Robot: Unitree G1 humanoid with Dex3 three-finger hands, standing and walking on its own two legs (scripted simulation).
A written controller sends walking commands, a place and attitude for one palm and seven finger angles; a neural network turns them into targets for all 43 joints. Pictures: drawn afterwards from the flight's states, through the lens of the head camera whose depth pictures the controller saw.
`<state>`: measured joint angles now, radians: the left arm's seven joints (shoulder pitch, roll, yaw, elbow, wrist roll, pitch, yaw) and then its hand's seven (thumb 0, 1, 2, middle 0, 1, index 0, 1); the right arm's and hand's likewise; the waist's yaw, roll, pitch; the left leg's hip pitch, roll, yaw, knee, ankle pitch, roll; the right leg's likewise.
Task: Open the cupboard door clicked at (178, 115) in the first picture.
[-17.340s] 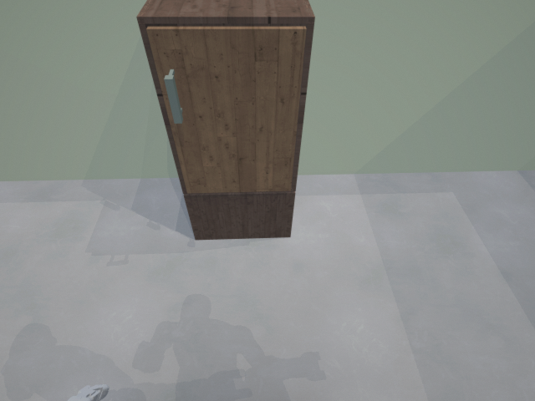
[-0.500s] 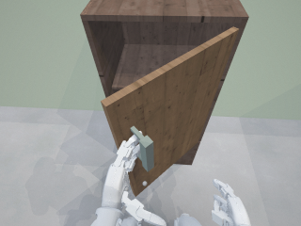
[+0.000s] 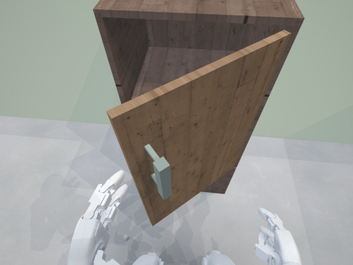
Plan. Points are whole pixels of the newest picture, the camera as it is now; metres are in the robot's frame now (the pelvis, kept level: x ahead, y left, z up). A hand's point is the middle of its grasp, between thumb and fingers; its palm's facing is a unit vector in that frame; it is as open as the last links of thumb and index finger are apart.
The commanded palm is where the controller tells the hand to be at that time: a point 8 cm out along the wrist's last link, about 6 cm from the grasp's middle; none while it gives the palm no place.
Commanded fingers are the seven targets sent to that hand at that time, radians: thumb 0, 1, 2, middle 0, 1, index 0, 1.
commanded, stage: slide the hand sideways off the handle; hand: left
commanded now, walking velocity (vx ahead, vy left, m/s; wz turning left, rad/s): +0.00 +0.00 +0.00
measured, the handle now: (158, 172) +0.29 +0.06 +0.08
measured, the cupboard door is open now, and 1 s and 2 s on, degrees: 41 41 41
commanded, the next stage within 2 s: draw the hand back to the body in 0.14 s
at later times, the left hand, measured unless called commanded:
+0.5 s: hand (89, 240) +0.16 +0.15 +0.11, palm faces -0.04 -1.00 -0.06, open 16.3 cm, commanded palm +0.12 +0.21 +0.12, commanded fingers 0.00 -0.50 0.30 -0.15 -0.30 -0.15 -0.30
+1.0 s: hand (26, 219) +0.17 +0.23 +0.16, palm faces +0.21 -0.91 -0.35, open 14.3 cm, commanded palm +0.13 +0.27 +0.19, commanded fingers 0.00 0.17 0.58 -0.17 -0.30 -0.17 -0.30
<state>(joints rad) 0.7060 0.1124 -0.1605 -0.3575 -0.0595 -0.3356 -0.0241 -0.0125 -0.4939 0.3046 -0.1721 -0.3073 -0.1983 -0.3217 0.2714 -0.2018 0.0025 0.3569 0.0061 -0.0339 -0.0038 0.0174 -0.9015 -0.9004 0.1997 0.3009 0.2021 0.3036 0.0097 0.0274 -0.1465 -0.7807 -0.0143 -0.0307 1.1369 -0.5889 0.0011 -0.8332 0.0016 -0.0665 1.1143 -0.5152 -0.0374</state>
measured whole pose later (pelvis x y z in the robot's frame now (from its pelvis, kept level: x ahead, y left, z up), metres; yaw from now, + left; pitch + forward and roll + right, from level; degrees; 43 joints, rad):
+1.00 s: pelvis +0.01 +0.03 +0.05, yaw +0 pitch +3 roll -2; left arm 0.71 0.30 0.09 -0.56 -0.03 0.01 0.11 -0.01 -0.15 0.45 -0.16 -0.30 -0.16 -0.30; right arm 0.30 -0.21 0.05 0.43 0.03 -0.08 -0.10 0.02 -0.90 -0.90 0.20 0.30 0.20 0.30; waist 0.04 0.07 -0.11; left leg -0.41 -0.03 -0.02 0.83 -0.47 0.05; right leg -0.44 -0.01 -0.05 0.76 -0.38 0.01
